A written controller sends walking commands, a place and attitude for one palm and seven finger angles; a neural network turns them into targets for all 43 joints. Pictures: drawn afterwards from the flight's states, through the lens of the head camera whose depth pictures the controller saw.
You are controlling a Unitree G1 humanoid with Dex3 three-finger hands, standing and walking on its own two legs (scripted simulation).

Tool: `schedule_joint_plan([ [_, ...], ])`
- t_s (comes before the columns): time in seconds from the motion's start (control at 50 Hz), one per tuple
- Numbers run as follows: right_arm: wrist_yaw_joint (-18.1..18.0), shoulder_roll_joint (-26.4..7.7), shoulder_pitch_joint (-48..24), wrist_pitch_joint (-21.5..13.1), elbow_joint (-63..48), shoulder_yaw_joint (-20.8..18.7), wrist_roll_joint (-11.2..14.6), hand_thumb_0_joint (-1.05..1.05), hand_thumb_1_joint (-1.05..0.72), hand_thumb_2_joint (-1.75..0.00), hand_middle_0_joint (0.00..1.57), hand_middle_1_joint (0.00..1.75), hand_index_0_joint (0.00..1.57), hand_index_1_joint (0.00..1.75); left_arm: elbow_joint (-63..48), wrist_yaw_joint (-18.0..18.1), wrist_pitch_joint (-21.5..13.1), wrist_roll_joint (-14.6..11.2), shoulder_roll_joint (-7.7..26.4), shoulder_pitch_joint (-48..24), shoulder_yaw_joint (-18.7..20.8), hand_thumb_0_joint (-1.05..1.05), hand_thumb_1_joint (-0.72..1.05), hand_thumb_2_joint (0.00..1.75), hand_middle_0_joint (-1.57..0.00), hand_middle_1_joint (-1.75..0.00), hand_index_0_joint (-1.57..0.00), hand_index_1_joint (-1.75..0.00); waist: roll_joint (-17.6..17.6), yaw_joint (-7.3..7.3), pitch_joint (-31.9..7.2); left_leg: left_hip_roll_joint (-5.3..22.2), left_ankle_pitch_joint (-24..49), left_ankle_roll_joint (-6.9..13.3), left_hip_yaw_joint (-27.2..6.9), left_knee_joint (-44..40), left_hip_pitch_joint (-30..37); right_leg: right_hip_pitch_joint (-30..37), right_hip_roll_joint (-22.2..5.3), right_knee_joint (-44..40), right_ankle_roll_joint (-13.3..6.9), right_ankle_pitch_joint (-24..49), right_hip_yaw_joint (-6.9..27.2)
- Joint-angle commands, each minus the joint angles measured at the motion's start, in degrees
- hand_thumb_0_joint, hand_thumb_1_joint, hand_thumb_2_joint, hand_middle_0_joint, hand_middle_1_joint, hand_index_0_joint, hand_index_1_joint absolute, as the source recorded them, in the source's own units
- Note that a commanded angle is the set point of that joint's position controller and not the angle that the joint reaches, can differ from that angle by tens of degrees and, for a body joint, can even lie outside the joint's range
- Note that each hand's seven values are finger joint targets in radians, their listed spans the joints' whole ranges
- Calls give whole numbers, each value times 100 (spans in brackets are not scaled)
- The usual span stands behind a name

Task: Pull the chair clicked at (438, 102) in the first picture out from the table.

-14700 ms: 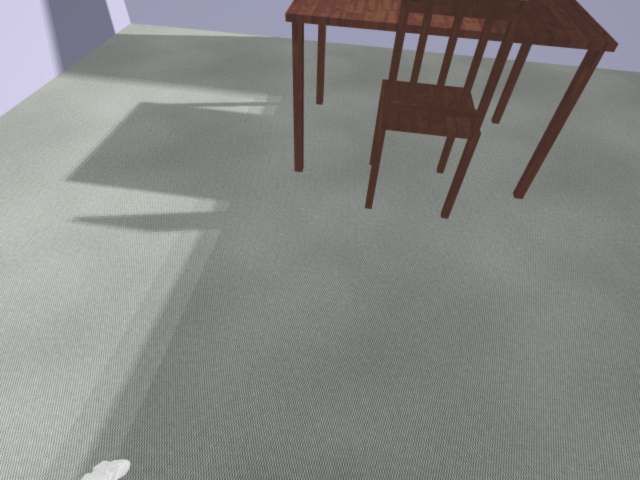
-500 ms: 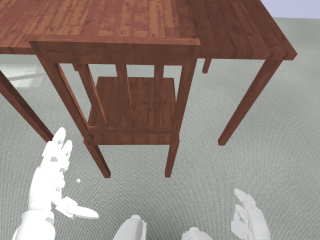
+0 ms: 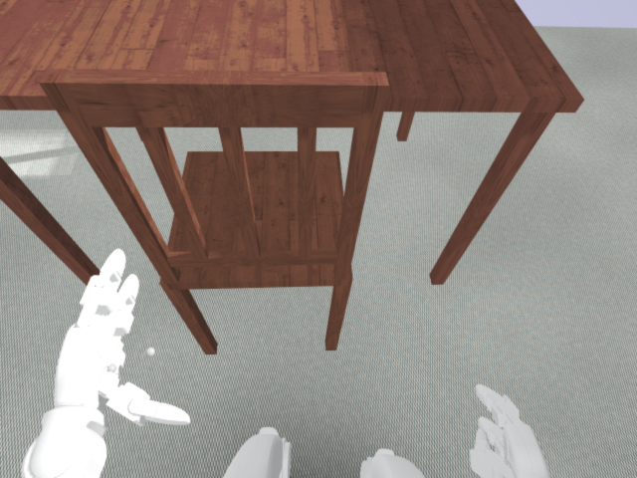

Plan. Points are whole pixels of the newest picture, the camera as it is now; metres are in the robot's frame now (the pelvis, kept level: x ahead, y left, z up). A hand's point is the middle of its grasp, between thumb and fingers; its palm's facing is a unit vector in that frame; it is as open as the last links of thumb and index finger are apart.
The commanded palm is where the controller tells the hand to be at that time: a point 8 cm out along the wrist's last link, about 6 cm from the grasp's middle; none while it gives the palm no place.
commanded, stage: raise the hand toward the chair's back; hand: left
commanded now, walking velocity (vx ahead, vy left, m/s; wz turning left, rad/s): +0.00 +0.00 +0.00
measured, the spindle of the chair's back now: (243, 201) +0.50 +0.15 +0.00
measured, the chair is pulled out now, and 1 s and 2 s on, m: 0.00 0.00 0.00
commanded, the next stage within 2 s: aim the fingers beside a spindle in 0.04 s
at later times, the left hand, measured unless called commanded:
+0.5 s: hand (186, 331) +0.27 +0.17 +0.04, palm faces +0.06 -1.00 -0.02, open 17.0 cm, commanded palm +0.25 +0.23 +0.03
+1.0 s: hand (224, 314) +0.31 +0.14 +0.00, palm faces +0.06 -1.00 -0.02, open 17.0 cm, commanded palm +0.29 +0.20 +0.01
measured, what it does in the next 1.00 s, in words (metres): stands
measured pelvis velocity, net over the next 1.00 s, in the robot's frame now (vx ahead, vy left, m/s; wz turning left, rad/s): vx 0.00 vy -0.02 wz -0.01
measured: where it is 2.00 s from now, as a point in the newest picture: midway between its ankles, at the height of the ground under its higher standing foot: outside the picture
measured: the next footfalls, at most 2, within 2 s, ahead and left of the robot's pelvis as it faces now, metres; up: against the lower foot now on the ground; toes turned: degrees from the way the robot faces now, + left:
none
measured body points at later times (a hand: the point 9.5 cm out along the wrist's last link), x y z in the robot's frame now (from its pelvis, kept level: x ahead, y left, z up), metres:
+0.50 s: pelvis +0.00 -0.01 -0.01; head +0.07 +0.00 +0.44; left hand +0.26 +0.22 +0.04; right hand +0.17 -0.25 -0.09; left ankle +0.04 +0.08 -0.66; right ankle +0.00 -0.11 -0.66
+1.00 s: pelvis +0.00 -0.02 -0.02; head +0.09 -0.01 +0.42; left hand +0.30 +0.19 +0.01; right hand +0.16 -0.26 -0.12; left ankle +0.04 +0.08 -0.66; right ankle +0.00 -0.11 -0.66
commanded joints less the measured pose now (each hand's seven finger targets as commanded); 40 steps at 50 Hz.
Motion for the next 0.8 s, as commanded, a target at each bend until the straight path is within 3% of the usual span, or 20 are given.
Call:
schedule_joint_plan([
  [0.0, -139, -797, -153, -321, -934, -383, 57, 0, -90, -90, 20, 30, 20, 30, -1671, -142, -231, -174, 871, -179, 458, 0, -50, 30, -6, -8, -6, -8, 271, 101, -1703, 5, 1385, -173, -433, -1175, 1651, 799, 79, -971, -14, 1218, 351],
  [0.04, -142, -723, -152, -335, -876, -384, 27, 0, -90, -90, 20, 30, 20, 30, -1821, 13, -338, -192, 865, -196, 558, 0, -50, 30, -6, -8, -6, -8, 152, 83, -1687, 17, 1604, -178, -434, -1118, 1716, 770, 86, -932, 5, 1406, 325],
  [0.1, -108, -679, -178, -348, -745, -360, -27, 0, -90, -90, 20, 30, 20, 30, -1653, 224, -539, -116, 781, -267, 560, 0, -50, 30, -6, -8, -6, -8, 284, 35, -1362, 29, 1520, -212, -467, -1064, 1586, 444, 92, -838, -11, 1251, 287],
  [0.18, -74, -759, -211, -309, -671, -347, -8, 0, -90, -90, 20, 30, 20, 30, -734, 74, -477, -16, 474, -489, 229, 0, -50, 30, -6, -8, -6, -8, -37, -151, -776, 9, 815, -179, -462, -924, 1009, 12, 91, -834, -1, 744, 330],
  [0.26, -125, -823, -173, -333, -791, -365, 39, 0, -90, -90, 20, 30, 20, 30, -914, -216, -338, -42, 479, -949, -19, 0, -50, 30, -6, -8, -6, -8, 214, -105, -1364, -24, 781, -153, -440, -904, 1201, 238, 47, -869, -11, 724, 435],
  [0.28, -136, -825, -163, -343, -788, -362, 33, 0, -90, -90, 20, 30, 20, 30, -1037, -211, -323, -51, 567, -1085, 24, 0, -50, 30, -6, -8, -6, -8, 162, -123, -1514, -12, 919, -138, -444, -872, 1262, 314, 55, -857, -5, 845, 448],
  [0.3, -148, -822, -147, -344, -796, -386, 27, 0, -90, -90, 20, 30, 20, 30, -1229, -168, -342, -43, 731, -1066, 190, 0, -50, 30, -6, -8, -6, -8, 264, -32, -1780, -8, 1124, -141, -427, -871, 1399, 457, 44, -832, -12, 1021, 467],
  [0.32, -147, -782, -155, -355, -806, -373, 17, 0, -90, -90, 20, 30, 20, 30, -1442, -112, -380, -31, 622, -1205, 52, 0, -50, 30, -6, -8, -6, -8, 294, -65, -1875, 0, 1326, -142, -437, -862, 1554, 448, 38, -789, -1, 1191, 435],
  [0.34, -137, -763, -145, -360, -794, -379, -2, 0, -90, -90, 20, 30, 20, 30, -1506, -4, -421, -21, 726, -1139, 192, 0, -50, 30, -6, -8, -6, -8, 330, 7, -1944, 6, 1409, -155, -440, -864, 1589, 474, 38, -764, -6, 1229, 428],
  [0.38, -114, -744, -150, -331, -714, -373, -44, 0, -90, -90, 20, 30, 20, 30, -1344, 244, -491, 11, 908, -1011, 476, 0, -50, 30, -6, -8, -6, -8, 140, 57, -1833, 28, 1463, -168, -450, -852, 1447, 452, 67, -710, -2, 1271, 411],
  [0.4, -81, -704, -199, -304, -735, -350, -52, 0, -90, -90, 20, 30, 20, 30, -1283, 334, -516, 39, 759, -965, 390, 0, -50, 30, -6, -8, -6, -8, 247, 64, -1707, 4, 1421, -170, -421, -855, 1375, 410, 62, -692, -8, 1253, 416],
  [0.42, -51, -690, -202, -276, -713, -340, -64, 0, -90, -90, 20, 30, 20, 30, -1129, 410, -514, 80, 620, -1065, 287, 0, -50, 30, -6, -8, -6, -8, 105, 7, -1592, -1, 1370, -170, -412, -821, 1253, 352, 55, -644, 2, 1259, 394],
  [0.46, -6, -704, -241, -200, -681, -339, -66, 0, -90, -90, 20, 30, 20, 30, -647, 481, -465, 137, 489, -1074, 231, 0, -50, 30, -6, -8, -6, -8, 45, -31, -1276, -16, 1044, -177, -380, -784, 964, 163, 60, -650, 4, 1007, 413],
  [0.48, 4, -741, -227, -160, -678, -355, -54, 0, -90, -90, 20, 30, 20, 30, -403, 487, -422, 178, 609, -1012, 348, 0, -50, 30, -6, -8, -6, -8, -106, -15, -1232, -8, 956, -169, -381, -768, 834, 147, 69, -655, -2, 916, 433],
  [0.5, 19, -743, -250, -127, -719, -346, -55, 0, -90, -90, 20, 30, 20, 30, -337, 447, -379, 200, 468, -1107, 187, 0, -50, 30, -6, -8, -6, -8, -10, -38, -1214, -32, 877, -161, -335, -738, 776, 134, 55, -659, 4, 883, 466],
  [0.52, 24, -762, -208, -103, -720, -354, -39, 0, -90, -90, 20, 30, 20, 30, -307, 402, -355, 193, 430, -1242, 113, 0, -50, 30, -6, -8, -6, -8, -110, -72, -1305, -34, 860, -154, -330, -709, 763, 183, 50, -666, 10, 896, 499],
  [0.64, -14, -763, -164, -128, -756, -384, -40, 0, -90, -90, 20, 30, 20, 30, -954, 292, -509, 156, 336, -1861, -223, 0, -50, 30, -6, -8, -6, -8, 208, -114, -1919, 1, 1229, -137, -353, -654, 1202, 282, 34, -606, 9, 1208, 517],
  [0.66, -25, -765, -134, -139, -698, -404, -51, 0, -90, -90, 20, 30, 20, 30, -1008, 369, -578, 158, 495, -1886, -55, 0, -50, 30, -6, -8, -6, -8, 203, -86, -2021, 20, 1336, -140, -370, -624, 1281, 262, 42, -574, 3, 1282, 520],
  [0.7, -15, -762, -115, -119, -636, -395, -85, 0, -90, -90, 20, 30, 20, 30, -912, 517, -655, 242, 455, -2008, -102, 0, -50, 30, -6, -8, -6, -8, 100, -151, -1951, 37, 1412, -142, -403, -583, 1241, 114, 55, -481, 17, 1328, 484],
  [0.78, 51, -764, -126, -14, -549, -390, -105, 0, -90, -90, 20, 30, 20, 30, -215, 742, -628, 411, 405, -1941, -53, 0, -50, 30, -6, -8, -6, -8, -26, -125, -1611, 20, 1129, -164, -392, -552, 887, -104, 56, -411, -1, 1083, 458],
])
